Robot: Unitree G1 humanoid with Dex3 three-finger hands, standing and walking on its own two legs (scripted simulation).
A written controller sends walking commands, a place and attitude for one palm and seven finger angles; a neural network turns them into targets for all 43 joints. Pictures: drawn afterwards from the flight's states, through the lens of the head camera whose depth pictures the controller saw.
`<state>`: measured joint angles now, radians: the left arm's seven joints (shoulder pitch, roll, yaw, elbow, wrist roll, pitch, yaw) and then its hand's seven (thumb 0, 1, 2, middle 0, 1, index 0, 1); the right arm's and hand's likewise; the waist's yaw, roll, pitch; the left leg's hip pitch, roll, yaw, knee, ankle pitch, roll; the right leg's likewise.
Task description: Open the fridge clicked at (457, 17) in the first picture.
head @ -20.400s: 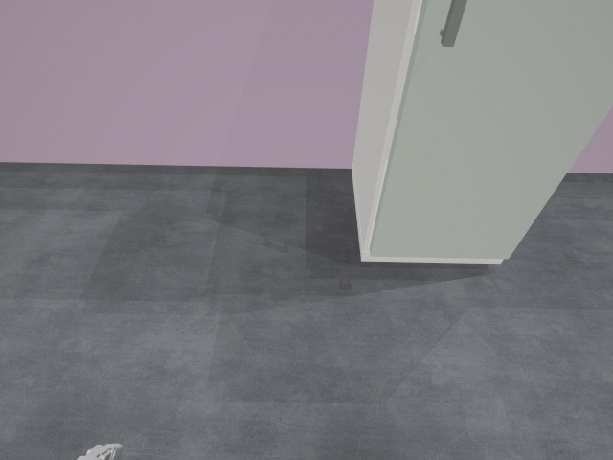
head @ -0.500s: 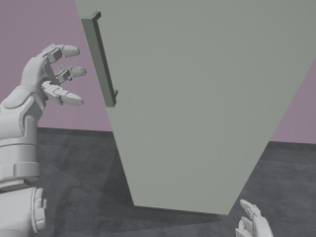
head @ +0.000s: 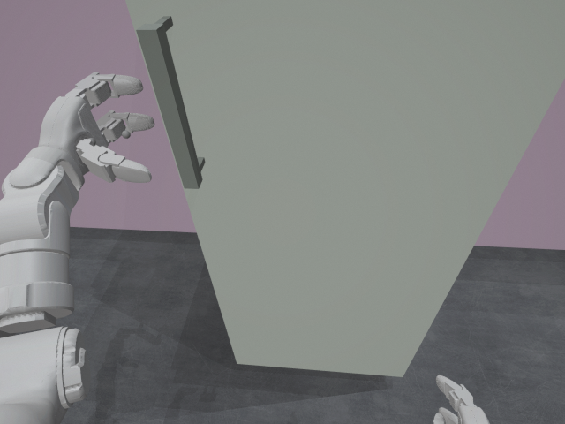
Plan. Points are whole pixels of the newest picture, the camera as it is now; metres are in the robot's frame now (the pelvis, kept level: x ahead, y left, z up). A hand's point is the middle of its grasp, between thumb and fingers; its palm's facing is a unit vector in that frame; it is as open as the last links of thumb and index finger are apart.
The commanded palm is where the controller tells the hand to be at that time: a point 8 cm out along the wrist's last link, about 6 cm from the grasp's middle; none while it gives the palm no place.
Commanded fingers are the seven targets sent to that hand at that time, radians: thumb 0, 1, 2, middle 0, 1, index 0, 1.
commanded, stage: feel for the door with the fingertips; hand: left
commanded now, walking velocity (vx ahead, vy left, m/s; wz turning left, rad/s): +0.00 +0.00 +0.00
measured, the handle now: (180, 110) +0.45 +0.17 +0.26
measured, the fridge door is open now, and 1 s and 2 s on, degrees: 0 0 0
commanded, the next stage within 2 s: slide the fingers in behind the handle in 0.78 s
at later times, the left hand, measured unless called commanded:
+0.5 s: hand (155, 129) +0.39 +0.19 +0.26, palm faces +0.02 -1.00 -0.03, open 14.0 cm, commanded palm +0.37 +0.24 +0.26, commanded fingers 0.00 -0.50 0.30 -0.30 -1.20 -0.30 -1.20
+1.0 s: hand (158, 123) +0.41 +0.19 +0.26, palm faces +0.03 -1.00 -0.03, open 13.9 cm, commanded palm +0.39 +0.23 +0.26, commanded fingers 0.00 -0.50 0.30 -0.30 -1.20 -0.30 -1.20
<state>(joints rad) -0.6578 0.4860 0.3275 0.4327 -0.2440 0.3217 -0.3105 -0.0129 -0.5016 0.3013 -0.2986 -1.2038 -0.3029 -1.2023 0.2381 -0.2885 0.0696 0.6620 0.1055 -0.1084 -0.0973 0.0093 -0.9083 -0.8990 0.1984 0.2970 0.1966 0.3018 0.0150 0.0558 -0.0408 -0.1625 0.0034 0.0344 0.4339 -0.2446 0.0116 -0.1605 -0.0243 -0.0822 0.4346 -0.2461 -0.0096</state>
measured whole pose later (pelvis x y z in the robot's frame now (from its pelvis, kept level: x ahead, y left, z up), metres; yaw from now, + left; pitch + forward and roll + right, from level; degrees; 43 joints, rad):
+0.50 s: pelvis +0.00 +0.00 +0.00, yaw +0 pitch -2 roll +0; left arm -0.71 0.41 0.27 0.42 -0.23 0.39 -0.22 -0.01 -0.50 0.30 -0.30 -1.20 -0.30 -1.20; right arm 0.17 -0.26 0.08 0.66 0.10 -0.09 -0.10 0.01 -0.91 -0.90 0.20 0.30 0.20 0.30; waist 0.02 0.06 -0.04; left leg -0.16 0.01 0.03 0.44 -0.25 0.01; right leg -0.16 -0.02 -0.09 0.44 -0.26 -0.01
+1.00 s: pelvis +0.00 +0.00 +0.00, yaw +0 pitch -1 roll +0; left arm -0.75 0.41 0.27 0.48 -0.22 0.35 -0.20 -0.01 -0.50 0.30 -0.35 -1.25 -0.31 -1.22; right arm 0.23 -0.27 0.06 0.68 0.10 -0.08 -0.09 0.01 -0.91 -0.90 0.20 0.30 0.20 0.30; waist 0.01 0.06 -0.04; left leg -0.17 0.00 0.03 0.44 -0.25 0.01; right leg -0.16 -0.02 -0.08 0.44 -0.26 -0.01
